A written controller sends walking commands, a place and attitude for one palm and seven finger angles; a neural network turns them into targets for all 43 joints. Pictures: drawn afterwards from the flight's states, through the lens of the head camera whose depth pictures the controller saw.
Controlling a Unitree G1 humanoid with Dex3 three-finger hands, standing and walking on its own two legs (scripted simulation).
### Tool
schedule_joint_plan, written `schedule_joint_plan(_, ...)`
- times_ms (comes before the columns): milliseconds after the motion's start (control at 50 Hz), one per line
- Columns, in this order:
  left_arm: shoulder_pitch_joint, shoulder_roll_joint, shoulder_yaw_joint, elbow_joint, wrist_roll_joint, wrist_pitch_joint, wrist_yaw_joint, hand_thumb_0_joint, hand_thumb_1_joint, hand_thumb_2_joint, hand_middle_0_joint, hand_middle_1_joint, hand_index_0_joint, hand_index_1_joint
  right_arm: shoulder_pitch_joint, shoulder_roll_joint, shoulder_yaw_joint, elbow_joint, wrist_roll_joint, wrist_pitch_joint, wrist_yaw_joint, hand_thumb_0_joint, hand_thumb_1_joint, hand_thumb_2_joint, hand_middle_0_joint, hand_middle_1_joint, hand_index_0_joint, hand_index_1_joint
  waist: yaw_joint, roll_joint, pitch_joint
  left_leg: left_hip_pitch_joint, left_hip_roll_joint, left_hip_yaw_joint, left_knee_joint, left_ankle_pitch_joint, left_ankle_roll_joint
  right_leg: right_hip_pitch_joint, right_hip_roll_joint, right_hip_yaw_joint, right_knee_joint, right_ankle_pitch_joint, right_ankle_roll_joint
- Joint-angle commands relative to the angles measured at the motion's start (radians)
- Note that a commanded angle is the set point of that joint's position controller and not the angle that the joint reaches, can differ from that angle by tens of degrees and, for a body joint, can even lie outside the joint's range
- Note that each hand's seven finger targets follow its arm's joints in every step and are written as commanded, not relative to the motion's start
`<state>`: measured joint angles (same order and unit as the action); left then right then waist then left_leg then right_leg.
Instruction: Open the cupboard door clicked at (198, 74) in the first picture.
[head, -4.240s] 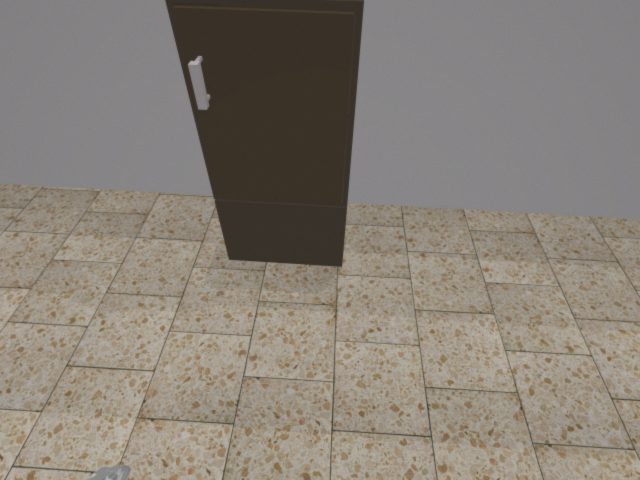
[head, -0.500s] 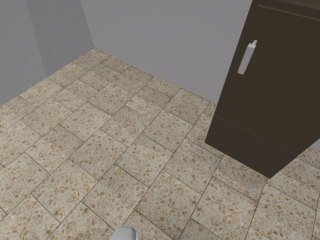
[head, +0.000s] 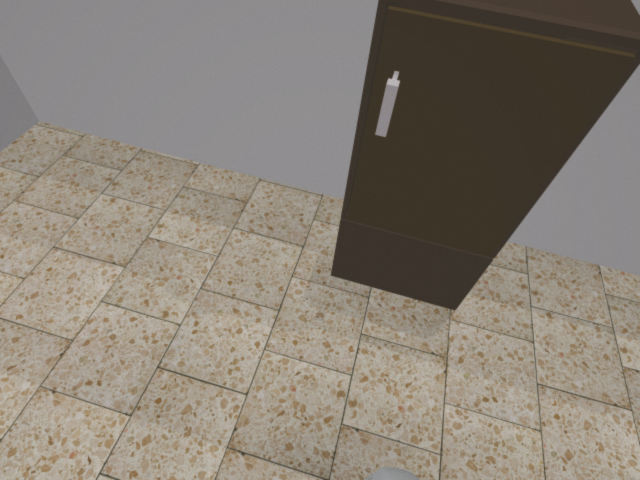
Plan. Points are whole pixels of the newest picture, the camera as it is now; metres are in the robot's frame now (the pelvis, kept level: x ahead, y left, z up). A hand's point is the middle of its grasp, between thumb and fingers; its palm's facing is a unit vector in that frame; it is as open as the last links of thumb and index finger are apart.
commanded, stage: turn to face it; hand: left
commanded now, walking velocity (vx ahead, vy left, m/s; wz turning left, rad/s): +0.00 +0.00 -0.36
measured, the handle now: (388, 103) +0.82 -0.10 +0.01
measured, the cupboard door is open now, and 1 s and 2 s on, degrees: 0 0 0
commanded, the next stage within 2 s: take the last steps up to it in 0.24 s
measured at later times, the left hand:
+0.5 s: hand out of the picture +0.11 +0.12 -0.16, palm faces -0.11 -0.97 -0.22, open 7.3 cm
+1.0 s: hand (248, 447) +0.19 +0.11 -0.18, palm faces -0.24 -0.96 -0.17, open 7.4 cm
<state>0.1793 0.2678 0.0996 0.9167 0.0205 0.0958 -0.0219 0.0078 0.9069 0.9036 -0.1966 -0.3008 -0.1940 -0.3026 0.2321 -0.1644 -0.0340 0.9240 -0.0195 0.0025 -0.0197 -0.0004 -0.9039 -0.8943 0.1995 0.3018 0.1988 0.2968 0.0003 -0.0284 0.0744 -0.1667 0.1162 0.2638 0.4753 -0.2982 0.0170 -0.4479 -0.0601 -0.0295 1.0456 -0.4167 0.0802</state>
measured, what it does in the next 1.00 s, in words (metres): walks ahead: right foot, then left foot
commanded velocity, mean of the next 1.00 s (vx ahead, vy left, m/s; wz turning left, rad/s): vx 0.19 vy -0.05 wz -0.16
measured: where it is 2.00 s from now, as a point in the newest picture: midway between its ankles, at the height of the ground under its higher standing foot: outside the picture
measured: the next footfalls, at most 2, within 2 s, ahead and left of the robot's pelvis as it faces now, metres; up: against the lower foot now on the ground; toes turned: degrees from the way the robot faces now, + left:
right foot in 0.16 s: +0.03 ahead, -0.14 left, +0.00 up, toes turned -11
left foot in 0.64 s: +0.09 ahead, +0.08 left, +0.00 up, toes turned -3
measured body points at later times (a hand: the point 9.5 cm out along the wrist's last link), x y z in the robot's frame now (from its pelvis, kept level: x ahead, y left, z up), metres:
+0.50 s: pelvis +0.01 -0.05 +0.00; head +0.01 -0.06 +0.45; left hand +0.12 +0.17 -0.14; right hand +0.01 -0.30 -0.16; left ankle +0.03 +0.10 -0.69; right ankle -0.01 -0.13 -0.74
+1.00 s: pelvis +0.11 -0.06 +0.00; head +0.14 -0.06 +0.45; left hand +0.20 +0.16 -0.16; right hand -0.02 -0.24 -0.15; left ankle +0.05 +0.08 -0.74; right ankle +0.15 -0.23 -0.70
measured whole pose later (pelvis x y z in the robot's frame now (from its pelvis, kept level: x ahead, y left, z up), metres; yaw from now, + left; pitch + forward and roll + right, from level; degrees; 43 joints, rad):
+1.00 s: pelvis +0.11 -0.06 +0.00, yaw -15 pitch +0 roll +0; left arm 0.24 0.20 0.06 1.07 0.02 0.03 -0.03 0.01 0.91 0.90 -0.20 -0.30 -0.19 -0.30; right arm 0.46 -0.10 -0.02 1.11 -0.03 -0.05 -0.02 0.00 -0.91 -0.89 0.20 0.30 0.20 0.30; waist -0.04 -0.02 0.04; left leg 0.01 0.09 0.19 0.32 -0.32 -0.04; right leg -0.53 -0.10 -0.07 0.84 -0.23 0.02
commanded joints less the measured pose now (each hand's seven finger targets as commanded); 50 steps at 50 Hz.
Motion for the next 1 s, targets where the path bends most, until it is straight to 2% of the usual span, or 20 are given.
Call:
schedule_joint_plan(0, -0.091, 0.009, -0.011, -0.106, 0.0, -0.039, -0.006, 0.0, 0.9, 0.9, -0.2, -0.3, -0.2, -0.3, 0.085, -0.22, -0.066, -0.016, -0.007, -0.012, -0.009, 0.0, -0.9, -0.9, 0.2, 0.3, 0.2, 0.3, -0.055, 0.237, -0.09, 0.169, 0.255, -0.146, -0.088, 0.608, 0.113, -0.034, 0.003, -0.057, -0.194, -0.03, -0.017)
schedule_joint_plan(60, -0.079, 0.009, -0.016, -0.099, 0.0, -0.054, -0.001, 0.0, 0.9, 0.9, -0.2, -0.3, -0.2, -0.3, 0.086, -0.228, -0.072, -0.002, -0.008, -0.009, -0.003, 0.0, -0.9, -0.9, 0.2, 0.3, 0.2, 0.3, -0.05, 0.245, -0.106, 0.147, 0.256, -0.13, -0.036, 0.622, 0.091, 0.062, 0.029, -0.077, -0.354, -0.004, -0.046)
schedule_joint_plan(100, 0.012, 0.03, -0.011, -0.068, 0.001, -0.07, 0.004, 0.0, 0.9, 0.9, -0.2, -0.3, -0.2, -0.3, 0.066, -0.229, -0.07, 0.002, -0.001, -0.007, 0.001, 0.0, -0.9, -0.9, 0.2, 0.3, 0.2, 0.3, 0.005, 0.193, -0.146, 0.08, 0.224, -0.077, 0.087, 0.546, 0.031, 0.236, 0.03, -0.082, -0.573, 0.207, -0.065)
schedule_joint_plan(120, 0.099, 0.106, 0.0, -0.041, 0.008, -0.087, 0.014, 0.0, 0.9, 0.9, -0.2, -0.3, -0.2, -0.3, 0.08, -0.196, -0.064, -0.004, 0.011, -0.005, 0.007, 0.0, -0.9, -0.9, 0.2, 0.3, 0.2, 0.3, 0.045, 0.033, -0.2, -0.08, 0.178, -0.034, 0.27, 0.365, -0.031, 0.45, -0.083, 0.05, -0.668, 0.428, -0.103)
schedule_joint_plan(140, 0.168, 0.22, 0.022, -0.017, 0.01, -0.098, 0.032, 0.0, 0.9, 0.9, -0.2, -0.3, -0.2, -0.3, 0.04, -0.104, -0.034, -0.05, 0.011, -0.001, 0.013, 0.0, -0.9, -0.9, 0.2, 0.3, 0.2, 0.3, 0.076, -0.263, -0.218, -0.374, 0.025, -0.024, 0.505, -0.279, -0.088, 0.578, -0.34, 0.37, -0.672, 0.854, -0.204)
schedule_joint_plan(160, 0.181, 0.219, 0.018, -0.005, -0.01, -0.089, 0.042, 0.0, 0.9, 0.9, -0.2, -0.3, -0.2, -0.3, 0.004, -0.123, -0.034, -0.056, 0.013, 0.018, -0.005, 0.0, -0.9, -0.9, 0.2, 0.3, 0.2, 0.3, 0.081, -0.198, -0.234, -0.372, 0.013, -0.185, 0.605, -0.37, -0.084, 0.508, -0.372, 0.338, -0.641, 0.97, -0.291)
schedule_joint_plan(200, 0.081, 0.157, 0.01, -0.024, -0.007, -0.086, 0.05, 0.0, 0.9, 0.9, -0.2, -0.3, -0.2, -0.3, 0.004, -0.117, -0.035, -0.028, 0.009, 0.032, -0.007, 0.0, -0.9, -0.9, 0.2, 0.3, 0.2, 0.3, 0.041, -0.2, -0.135, -0.413, 0.016, -0.24, 0.695, -0.253, -0.083, 0.397, -0.278, 0.275, -0.684, 0.761, -0.271)
schedule_joint_plan(280, -0.004, 0.086, -0.017, -0.04, -0.01, -0.097, 0.046, 0.0, 0.9, 0.9, -0.2, -0.3, -0.2, -0.3, 0.063, -0.125, -0.042, 0.033, 0.0, 0.037, -0.001, 0.0, -0.9, -0.9, 0.2, 0.3, 0.2, 0.3, -0.018, -0.106, -0.07, -0.362, 0.01, -0.245, 0.673, -0.075, -0.106, 0.288, -0.186, 0.144, -0.704, 0.718, -0.216)
schedule_joint_plan(340, 0.021, 0.083, -0.015, -0.019, -0.005, -0.103, 0.045, 0.0, 0.9, 0.9, -0.2, -0.3, -0.2, -0.3, 0.061, -0.113, -0.038, 0.042, -0.002, 0.035, -0.001, 0.0, -0.9, -0.9, 0.2, 0.3, 0.2, 0.3, -0.012, -0.092, -0.089, -0.337, -0.004, -0.232, 0.593, -0.066, -0.113, 0.308, -0.178, 0.152, -0.722, 0.633, -0.232)
schedule_joint_plan(480, 0.087, 0.09, -0.006, 0.023, 0.007, -0.113, 0.03, 0.0, 0.9, 0.9, -0.2, -0.3, -0.2, -0.3, -0.054, -0.109, -0.038, -0.009, -0.009, 0.006, 0.02, 0.0, -0.9, -0.9, 0.2, 0.3, 0.2, 0.3, 0.033, -0.13, -0.011, -0.303, -0.013, -0.2, 0.36, -0.111, -0.089, 0.243, -0.185, 0.288, -0.848, 0.009, -0.274)
schedule_joint_plan(540, 0.075, 0.092, -0.004, 0.037, 0.007, -0.116, 0.027, 0.0, 0.9, 0.9, -0.2, -0.3, -0.2, -0.3, 0.003, -0.093, -0.036, 0.007, -0.004, -0.013, 0.02, 0.0, -0.9, -0.9, 0.2, 0.3, 0.2, 0.3, 0.004, -0.103, -0.017, -0.145, -0.036, -0.182, 0.181, -0.104, -0.066, 0.177, -0.17, 0.292, -0.819, -0.049, -0.261)
schedule_joint_plan(580, 0.057, 0.071, -0.007, 0.042, -0.006, -0.11, 0.022, 0.0, 0.9, 0.9, -0.2, -0.3, -0.2, -0.3, 0.128, -0.09, -0.03, 0.056, -0.005, -0.03, 0.01, 0.0, -0.9, -0.9, 0.2, 0.3, 0.2, 0.3, -0.049, -0.026, -0.036, 0.1, -0.056, -0.146, -0.025, 0.015, -0.059, 0.045, -0.09, 0.217, -0.71, -0.097, -0.207)
schedule_joint_plan(600, 0.067, 0.019, -0.018, 0.038, -0.011, -0.11, 0.015, 0.0, 0.9, 0.9, -0.2, -0.3, -0.2, -0.3, 0.201, -0.147, -0.039, 0.082, -0.007, -0.041, 0.0, 0.0, -0.9, -0.9, 0.2, 0.3, 0.2, 0.3, -0.076, 0.149, -0.052, 0.222, 0.06, -0.306, -0.137, -0.111, -0.027, -0.077, -0.009, 0.147, -0.533, -0.096, -0.158)
schedule_joint_plan(620, 0.072, -0.038, -0.03, 0.018, -0.015, -0.109, 0.007, 0.0, 0.9, 0.9, -0.2, -0.3, -0.2, -0.3, 0.264, -0.249, -0.061, 0.089, -0.019, -0.043, -0.004, 0.0, -0.9, -0.9, 0.2, 0.3, 0.2, 0.3, -0.098, 0.419, -0.034, 0.234, 0.315, -0.644, -0.301, -0.347, 0.059, -0.228, 0.102, -0.023, -0.245, -0.149, -0.1)
schedule_joint_plan(640, 0.0, 0.008, -0.022, -0.012, 0.002, -0.106, 0.003, 0.0, 0.9, 0.9, -0.2, -0.3, -0.2, -0.3, 0.267, -0.274, -0.064, 0.08, -0.014, -0.035, -0.008, 0.0, -0.9, -0.9, 0.2, 0.3, 0.2, 0.3, -0.105, 0.314, 0.039, 0.109, 0.403, -0.746, -0.376, -0.476, 0.119, -0.25, 0.049, 0.035, -0.095, -0.127, -0.108)
schedule_joint_plan(660, 0.012, 0.024, -0.01, -0.005, 0.011, -0.099, -0.001, 0.0, 0.9, 0.9, -0.2, -0.3, -0.2, -0.3, 0.197, -0.243, -0.055, 0.058, -0.016, -0.034, -0.008, 0.0, -0.9, -0.9, 0.2, 0.3, 0.2, 0.3, -0.068, 0.242, 0.077, -0.004, 0.377, -0.706, -0.413, -0.541, 0.123, -0.231, 0.015, 0.066, -0.007, -0.065, -0.107)
schedule_joint_plan(700, 0.043, 0.007, -0.007, 0.044, 0.019, -0.094, -0.013, 0.0, 0.9, 0.9, -0.2, -0.3, -0.2, -0.3, 0.12, -0.165, -0.029, 0.056, -0.014, -0.048, -0.013, 0.0, -0.9, -0.9, 0.2, 0.3, 0.2, 0.3, -0.025, 0.17, 0.126, -0.068, 0.27, -0.527, -0.399, -0.345, 0.067, -0.213, -0.004, 0.06, 0.079, 0.073, -0.09)
schedule_joint_plan(780, 0.121, -0.037, -0.019, 0.095, 0.009, -0.096, -0.013, 0.0, 0.9, 0.9, -0.2, -0.3, -0.2, -0.3, 0.166, -0.122, -0.017, 0.084, -0.002, -0.073, -0.016, 0.0, -0.9, -0.9, 0.2, 0.3, 0.2, 0.3, -0.003, 0.144, 0.051, 0.038, 0.171, -0.288, -0.339, 0.029, 0.052, -0.2, -0.01, 0.03, 0.095, 0.22, -0.062)
schedule_joint_plan(880, 0.01, -0.059, -0.033, 0.072, 0.008, -0.099, -0.013, 0.0, 0.9, 0.9, -0.2, -0.3, -0.2, -0.3, 0.275, -0.104, -0.019, 0.145, -0.004, -0.076, -0.017, 0.0, -0.9, -0.9, 0.2, 0.3, 0.2, 0.3, -0.038, 0.156, 0.063, 0.139, 0.189, -0.226, -0.288, 0.33, 0.092, -0.242, -0.046, -0.029, -0.08, 0.214, -0.042)
schedule_joint_plan(980, -0.075, -0.071, -0.043, 0.056, -0.001, -0.119, -0.012, 0.0, 0.9, 0.9, -0.2, -0.3, -0.2, -0.3, 0.292, -0.12, -0.035, 0.178, -0.015, -0.063, -0.011, 0.0, -0.9, -0.9, 0.2, 0.3, 0.2, 0.3, -0.064, 0.212, 0.059, 0.128, 0.201, -0.188, -0.205, 0.427, 0.095, -0.071, -0.016, -0.105, -0.387, 0.149, -0.071)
